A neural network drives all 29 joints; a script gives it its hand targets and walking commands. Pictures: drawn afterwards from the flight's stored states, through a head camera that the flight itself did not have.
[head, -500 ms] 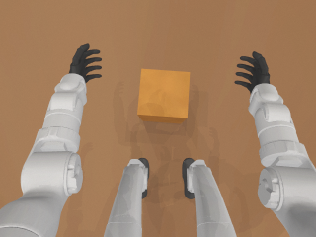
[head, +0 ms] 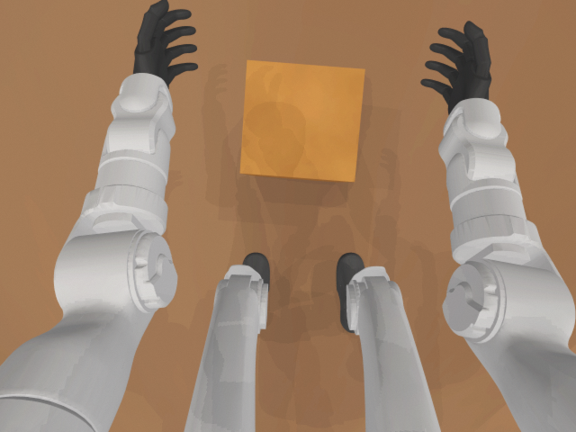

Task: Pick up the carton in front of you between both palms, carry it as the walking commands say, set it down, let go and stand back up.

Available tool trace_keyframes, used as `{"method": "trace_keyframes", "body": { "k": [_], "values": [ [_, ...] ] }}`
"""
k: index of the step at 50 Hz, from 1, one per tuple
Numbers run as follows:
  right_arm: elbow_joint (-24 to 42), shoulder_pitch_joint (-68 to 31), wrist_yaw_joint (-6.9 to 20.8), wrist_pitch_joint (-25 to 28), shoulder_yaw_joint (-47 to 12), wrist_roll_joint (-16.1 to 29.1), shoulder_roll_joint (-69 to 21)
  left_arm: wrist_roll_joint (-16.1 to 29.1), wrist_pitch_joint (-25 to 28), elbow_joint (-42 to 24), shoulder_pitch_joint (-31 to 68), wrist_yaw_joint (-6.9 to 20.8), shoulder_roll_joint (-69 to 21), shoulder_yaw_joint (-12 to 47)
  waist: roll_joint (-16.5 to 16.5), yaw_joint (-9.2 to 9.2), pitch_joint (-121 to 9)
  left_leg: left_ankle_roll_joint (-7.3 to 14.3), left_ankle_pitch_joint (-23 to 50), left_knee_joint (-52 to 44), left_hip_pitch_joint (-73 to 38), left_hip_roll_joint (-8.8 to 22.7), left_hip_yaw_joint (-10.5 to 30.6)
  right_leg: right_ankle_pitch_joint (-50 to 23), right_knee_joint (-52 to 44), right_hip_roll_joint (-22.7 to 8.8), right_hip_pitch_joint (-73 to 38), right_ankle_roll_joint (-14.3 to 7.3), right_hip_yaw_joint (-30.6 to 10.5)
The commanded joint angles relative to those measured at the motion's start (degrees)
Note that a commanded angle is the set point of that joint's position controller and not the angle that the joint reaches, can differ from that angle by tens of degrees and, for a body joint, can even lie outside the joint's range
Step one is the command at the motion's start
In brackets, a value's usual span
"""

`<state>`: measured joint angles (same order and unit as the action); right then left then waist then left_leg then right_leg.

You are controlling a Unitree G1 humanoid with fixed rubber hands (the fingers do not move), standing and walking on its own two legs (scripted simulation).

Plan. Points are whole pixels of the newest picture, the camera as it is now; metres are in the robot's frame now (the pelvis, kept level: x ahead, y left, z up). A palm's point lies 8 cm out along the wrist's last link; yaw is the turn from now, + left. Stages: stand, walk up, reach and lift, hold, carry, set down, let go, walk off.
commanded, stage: reach and lift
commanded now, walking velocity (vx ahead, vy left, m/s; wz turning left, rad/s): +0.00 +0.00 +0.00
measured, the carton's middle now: (299, 132) +0.49 +0.01 -0.47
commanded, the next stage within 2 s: none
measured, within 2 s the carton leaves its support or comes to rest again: leaves its support in 1.46 s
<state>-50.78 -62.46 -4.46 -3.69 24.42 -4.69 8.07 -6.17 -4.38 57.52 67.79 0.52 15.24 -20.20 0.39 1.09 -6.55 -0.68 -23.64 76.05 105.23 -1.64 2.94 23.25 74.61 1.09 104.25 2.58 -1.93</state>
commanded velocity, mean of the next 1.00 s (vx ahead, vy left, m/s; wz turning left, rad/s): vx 0.00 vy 0.00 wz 0.00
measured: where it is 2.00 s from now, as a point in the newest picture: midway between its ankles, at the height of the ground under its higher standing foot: (303, 306)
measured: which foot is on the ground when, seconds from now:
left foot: down 0.00-1.00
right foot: down 0.00-1.00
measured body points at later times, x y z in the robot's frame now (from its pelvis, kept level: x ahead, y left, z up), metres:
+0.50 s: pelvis -0.06 -0.01 -0.20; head +0.31 +0.01 +0.05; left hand +0.51 +0.20 -0.37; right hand +0.50 -0.18 -0.37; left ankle +0.06 +0.12 -0.56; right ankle +0.06 -0.14 -0.56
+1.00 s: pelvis -0.05 -0.01 -0.23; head +0.32 +0.01 +0.02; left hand +0.51 +0.19 -0.41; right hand +0.50 -0.17 -0.41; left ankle +0.06 +0.12 -0.56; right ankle +0.06 -0.14 -0.56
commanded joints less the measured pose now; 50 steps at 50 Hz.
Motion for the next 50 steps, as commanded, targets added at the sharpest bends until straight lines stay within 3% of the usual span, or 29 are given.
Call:
{"method": "trace_keyframes", "body": {
  "k": [1,7,13,17,22,26,31,38,43,50],
  "values": [
    [5.0,-8.1,-0.7,1.9,-1.7,1.7,5.6,1.8,2.0,-5.9,9.1,-1.1,6.1,1.2,1.9,-0.33,-52.6,-2.0,32.0,6.0,-28.0,-2.2,-2.1,-26.7,6.4,3.5,-18.4,1.6,4.2],
    [7.7,-12.3,-3.0,1.6,-9.2,9.5,10.0,9.9,2.0,-9.5,13.7,-2.9,11.8,8.3,1.9,-0.28,-63.9,-2.2,29.6,18.1,-25.1,-2.1,-3.8,-27.4,18.9,3.2,-19.7,2.1,4.9],
    [9.2,-20.0,-4.7,-1.2,-12.9,14.2,13.2,15.2,-0.1,-9.7,21.3,-3.9,15.5,12.3,2.5,-0.24,-65.9,-2.5,16.5,24.8,-19.8,-1.5,-5.9,-17.3,26.5,2.8,-20.2,1.5,6.1],
    [4.2,-25.4,-4.8,-2.3,-13.1,15.1,14.0,15.9,-1.1,-3.9,26.6,-4.0,16.2,13.4,2.3,0.01,-56.1,-2.1,7.3,27.8,-14.4,-0.4,-5.7,-7.6,29.3,2.0,-14.1,1.4,6.2],
    [-3.7,-30.6,-4.1,-1.4,-12.8,14.6,14.5,15.7,-0.1,4.1,31.0,-3.9,16.8,14.0,1.7,-0.13,-45.9,-1.6,1.2,31.4,-8.5,0.9,-4.6,-2.2,33.3,1.1,-9.0,1.3,5.9],
    [-7.8,-33.5,-3.6,0.0,-13.0,14.7,15.5,15.9,1.1,7.2,33.8,-3.9,17.3,15.0,2.0,-0.15,-41.5,-1.6,1.8,34.7,-7.9,1.4,-3.6,-2.4,37.0,0.7,-6.0,1.3,5.7],
    [-6.7,-37.7,-3.9,2.0,-14.7,16.4,17.7,17.8,2.8,4.4,38.5,-4.6,19.1,16.4,1.5,-0.28,-44.1,-1.5,7.2,38.3,-9.2,1.3,-3.2,-8.0,41.0,0.9,-7.1,1.2,5.8],
    [-6.9,-34.6,-3.3,3.1,-17.7,17.9,17.2,19.7,3.5,4.1,33.2,-5.8,14.8,18.2,1.5,-0.73,-48.8,-1.8,17.5,41.6,-15.2,0.1,-3.1,-15.7,44.1,1.5,-8.5,1.0,6.1],
    [-9.1,-30.7,-3.5,2.8,-17.1,17.2,15.4,18.8,3.4,5.3,29.6,-5.7,14.0,16.9,0.8,-0.67,-44.3,-1.8,14.2,41.2,-10.7,0.0,-3.6,-13.3,43.1,1.7,-7.0,1.1,5.5],
    [-7.8,-34.2,-3.9,2.6,-17.4,17.1,14.6,18.5,3.4,4.7,32.8,-5.6,13.9,16.9,0.6,-1.08,-41.7,-1.5,9.0,40.2,-6.8,0.2,-4.1,-9.6,42.1,1.8,-7.5,0.8,4.9]
  ]
}}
